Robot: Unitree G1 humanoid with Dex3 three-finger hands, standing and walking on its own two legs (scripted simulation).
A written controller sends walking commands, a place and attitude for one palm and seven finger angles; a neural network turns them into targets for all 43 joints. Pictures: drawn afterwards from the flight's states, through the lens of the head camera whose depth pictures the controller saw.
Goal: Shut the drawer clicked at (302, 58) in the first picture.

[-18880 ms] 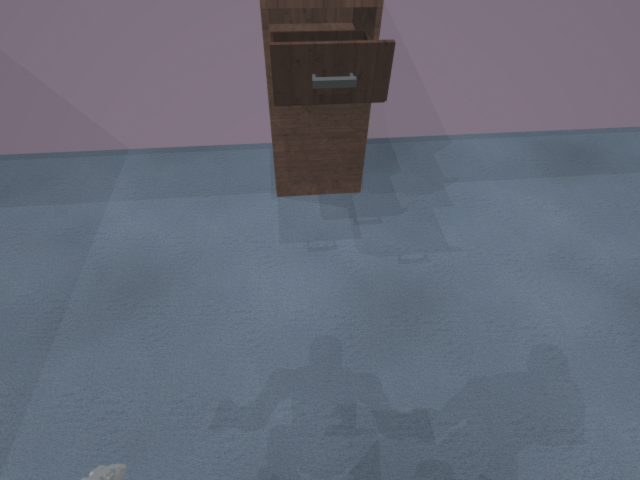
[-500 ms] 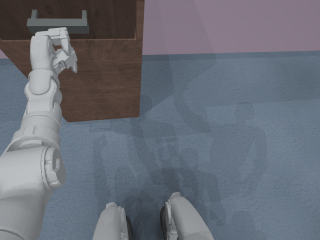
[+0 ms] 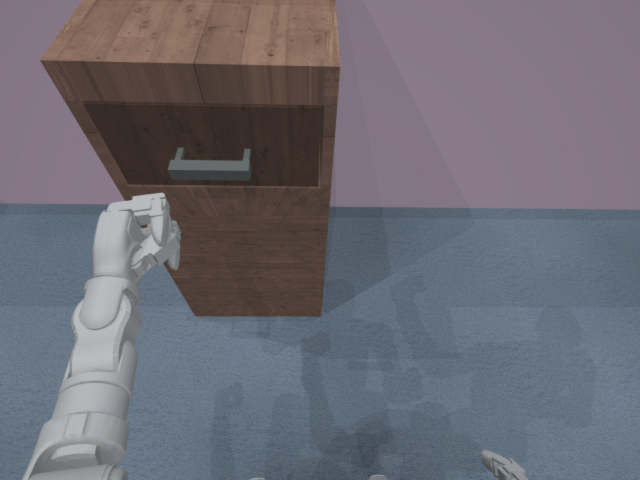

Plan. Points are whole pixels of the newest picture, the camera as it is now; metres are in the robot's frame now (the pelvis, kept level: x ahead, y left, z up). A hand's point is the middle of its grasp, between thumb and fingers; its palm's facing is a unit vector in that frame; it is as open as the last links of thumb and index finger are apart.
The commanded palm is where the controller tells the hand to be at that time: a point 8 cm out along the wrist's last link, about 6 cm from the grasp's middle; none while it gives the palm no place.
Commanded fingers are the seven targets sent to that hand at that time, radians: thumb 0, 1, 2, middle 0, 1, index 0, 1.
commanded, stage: draw the hand back to the body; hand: left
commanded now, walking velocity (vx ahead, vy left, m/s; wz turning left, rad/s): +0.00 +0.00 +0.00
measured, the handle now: (212, 161) +0.60 +0.18 +0.00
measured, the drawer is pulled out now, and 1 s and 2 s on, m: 0.00 0.00 0.00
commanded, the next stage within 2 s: step back with the hand held close in 0.98 s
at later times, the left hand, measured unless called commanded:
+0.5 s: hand (49, 337) +0.24 +0.23 +0.15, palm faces +0.28 -0.92 -0.28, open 3.3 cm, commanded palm +0.19 +0.27 +0.17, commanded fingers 0.00 0.90 0.90 -1.40 -1.60 -1.40 -1.60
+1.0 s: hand out of the picture +0.15 +0.25 +0.20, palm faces +0.45 -0.81 -0.38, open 3.3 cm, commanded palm +0.10 +0.28 +0.22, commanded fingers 0.00 0.90 0.90 -1.40 -1.60 -1.40 -1.60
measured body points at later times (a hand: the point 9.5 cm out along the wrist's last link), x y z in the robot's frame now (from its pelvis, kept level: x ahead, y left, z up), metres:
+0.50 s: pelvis -0.02 +0.01 +0.04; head -0.03 -0.01 +0.49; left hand +0.22 +0.27 +0.17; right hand +0.18 -0.20 -0.04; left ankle -0.04 +0.11 -0.69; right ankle -0.03 -0.11 -0.69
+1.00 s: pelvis -0.02 +0.00 +0.05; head -0.05 -0.03 +0.49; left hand +0.12 +0.29 +0.22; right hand +0.17 -0.21 -0.04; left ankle -0.04 +0.11 -0.69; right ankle -0.03 -0.11 -0.69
